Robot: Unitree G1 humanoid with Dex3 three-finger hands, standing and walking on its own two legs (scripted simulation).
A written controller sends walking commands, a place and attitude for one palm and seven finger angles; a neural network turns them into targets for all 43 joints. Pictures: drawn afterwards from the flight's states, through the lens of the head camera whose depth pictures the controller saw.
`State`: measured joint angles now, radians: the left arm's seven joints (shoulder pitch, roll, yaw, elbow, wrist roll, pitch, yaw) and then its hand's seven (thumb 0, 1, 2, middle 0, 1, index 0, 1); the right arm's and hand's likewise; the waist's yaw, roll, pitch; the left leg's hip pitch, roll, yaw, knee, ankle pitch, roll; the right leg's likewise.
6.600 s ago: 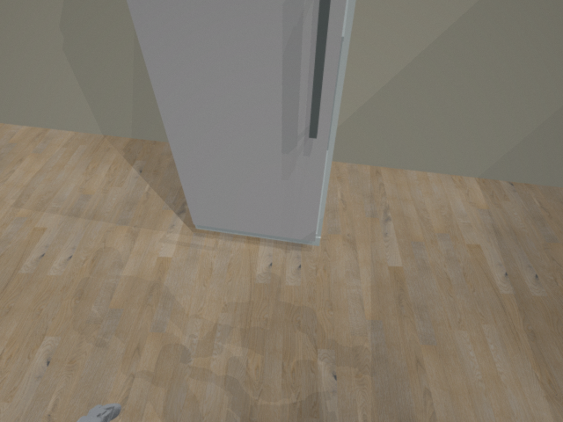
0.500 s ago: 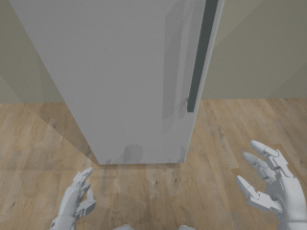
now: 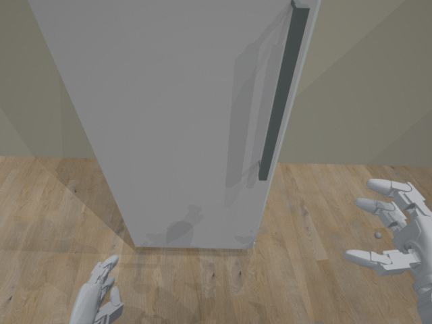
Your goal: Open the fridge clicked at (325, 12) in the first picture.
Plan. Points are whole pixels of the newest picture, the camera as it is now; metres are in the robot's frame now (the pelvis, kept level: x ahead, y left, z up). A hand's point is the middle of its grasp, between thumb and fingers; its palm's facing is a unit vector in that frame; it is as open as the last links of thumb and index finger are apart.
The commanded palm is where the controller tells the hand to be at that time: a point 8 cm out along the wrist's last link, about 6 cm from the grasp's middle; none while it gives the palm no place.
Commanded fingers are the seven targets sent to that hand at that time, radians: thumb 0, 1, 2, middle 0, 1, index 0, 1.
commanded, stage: raise the hand to about handle height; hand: right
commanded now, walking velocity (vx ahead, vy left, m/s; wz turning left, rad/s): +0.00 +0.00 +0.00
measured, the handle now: (275, 108) +0.55 -0.12 +0.13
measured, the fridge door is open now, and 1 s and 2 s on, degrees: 0 0 0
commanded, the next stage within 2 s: move the hooked fingers beside the handle in 1.02 s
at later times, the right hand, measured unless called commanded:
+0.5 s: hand (417, 179) +0.27 -0.27 +0.21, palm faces +0.09 +0.99 -0.09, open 13.9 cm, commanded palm +0.24 -0.31 +0.21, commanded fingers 0.00 0.50 -0.30 0.30 1.20 0.30 1.20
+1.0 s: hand (412, 178) +0.28 -0.26 +0.20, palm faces +0.10 +0.99 -0.08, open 14.0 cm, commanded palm +0.24 -0.30 +0.21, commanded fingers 0.00 0.50 -0.30 0.30 1.20 0.30 1.20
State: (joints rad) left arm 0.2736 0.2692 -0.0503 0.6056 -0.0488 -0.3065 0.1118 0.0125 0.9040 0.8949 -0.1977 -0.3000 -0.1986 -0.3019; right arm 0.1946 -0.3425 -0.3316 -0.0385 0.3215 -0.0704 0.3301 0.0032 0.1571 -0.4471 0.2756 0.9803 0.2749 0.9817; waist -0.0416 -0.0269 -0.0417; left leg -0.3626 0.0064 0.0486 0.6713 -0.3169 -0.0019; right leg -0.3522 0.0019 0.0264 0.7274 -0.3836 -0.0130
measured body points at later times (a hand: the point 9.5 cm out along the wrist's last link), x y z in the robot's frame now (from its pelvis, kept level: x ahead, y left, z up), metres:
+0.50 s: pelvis +0.01 +0.02 +0.02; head -0.01 +0.03 +0.47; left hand +0.20 +0.23 -0.05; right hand +0.26 -0.32 +0.21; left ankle +0.02 +0.12 -0.72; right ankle +0.00 -0.11 -0.72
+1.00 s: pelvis +0.00 +0.02 +0.02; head -0.02 +0.03 +0.47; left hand +0.20 +0.24 -0.05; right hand +0.27 -0.32 +0.21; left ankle +0.02 +0.12 -0.72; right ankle +0.00 -0.11 -0.72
